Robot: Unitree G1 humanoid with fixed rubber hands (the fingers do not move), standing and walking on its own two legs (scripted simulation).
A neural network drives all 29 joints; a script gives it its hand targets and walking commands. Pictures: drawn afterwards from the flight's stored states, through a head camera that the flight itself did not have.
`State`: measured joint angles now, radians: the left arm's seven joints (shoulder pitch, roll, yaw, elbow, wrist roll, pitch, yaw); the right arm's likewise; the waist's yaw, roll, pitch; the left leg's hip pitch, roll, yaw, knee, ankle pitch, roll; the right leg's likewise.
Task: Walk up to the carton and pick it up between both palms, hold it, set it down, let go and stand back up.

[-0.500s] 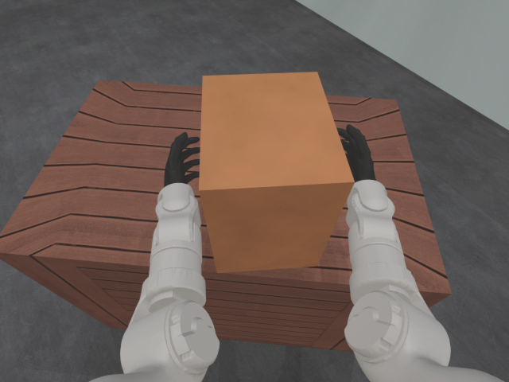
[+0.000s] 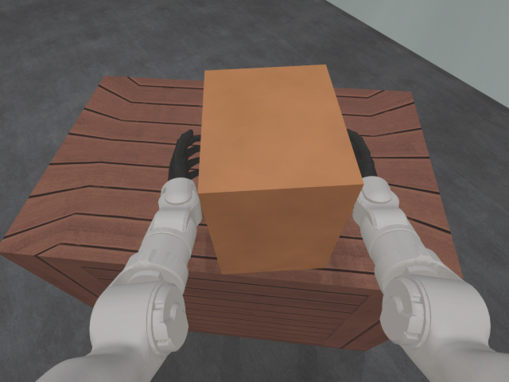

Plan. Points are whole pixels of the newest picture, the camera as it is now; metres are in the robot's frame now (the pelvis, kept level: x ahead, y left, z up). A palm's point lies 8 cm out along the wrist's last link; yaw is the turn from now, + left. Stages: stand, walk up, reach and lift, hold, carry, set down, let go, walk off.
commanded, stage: set down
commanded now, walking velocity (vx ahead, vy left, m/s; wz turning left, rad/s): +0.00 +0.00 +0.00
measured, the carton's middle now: (269, 177) +0.46 +0.04 +0.03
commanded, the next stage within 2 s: none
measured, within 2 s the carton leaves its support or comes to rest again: neither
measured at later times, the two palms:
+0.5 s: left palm (158, 155) +0.43 +0.21 +0.10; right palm (418, 133) +0.48 -0.18 +0.13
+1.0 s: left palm (135, 117) +0.42 +0.22 +0.18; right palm (414, 97) +0.47 -0.14 +0.20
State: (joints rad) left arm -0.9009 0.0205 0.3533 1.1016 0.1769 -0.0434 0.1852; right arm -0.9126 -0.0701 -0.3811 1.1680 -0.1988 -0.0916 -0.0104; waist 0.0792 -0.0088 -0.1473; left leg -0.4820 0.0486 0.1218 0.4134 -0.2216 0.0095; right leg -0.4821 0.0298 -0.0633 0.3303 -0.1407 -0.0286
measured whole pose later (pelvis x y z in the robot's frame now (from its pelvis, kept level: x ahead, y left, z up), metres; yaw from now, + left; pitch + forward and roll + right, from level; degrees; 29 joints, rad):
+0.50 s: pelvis -0.02 -0.01 -0.01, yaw +1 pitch +23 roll -1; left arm -1.06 0.25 -0.02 1.21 -0.26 -0.03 0.16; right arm -1.14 -0.38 0.11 1.32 0.39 -0.03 0.02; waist 0.06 -0.03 -0.26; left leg -0.68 0.05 0.03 0.49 -0.21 -0.01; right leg -0.67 0.04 -0.05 0.41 -0.14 -0.04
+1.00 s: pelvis -0.03 -0.02 +0.00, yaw +4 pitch +18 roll +0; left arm -1.25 0.31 0.00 1.27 -0.27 0.17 0.14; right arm -1.29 -0.33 0.03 1.28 0.32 0.19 -0.04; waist 0.05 -0.02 -0.24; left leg -0.58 0.03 0.00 0.42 -0.16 -0.03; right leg -0.58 0.03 -0.07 0.39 -0.13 -0.05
